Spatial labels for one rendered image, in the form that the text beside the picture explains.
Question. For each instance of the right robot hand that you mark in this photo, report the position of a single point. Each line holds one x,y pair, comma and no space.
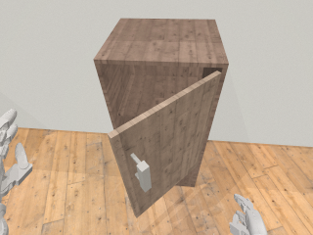
251,220

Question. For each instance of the handle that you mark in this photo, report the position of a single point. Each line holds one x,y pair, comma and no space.
143,173

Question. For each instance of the left robot hand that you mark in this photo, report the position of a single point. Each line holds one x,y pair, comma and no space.
17,173

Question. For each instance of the cupboard door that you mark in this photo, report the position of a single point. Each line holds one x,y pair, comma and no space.
168,137

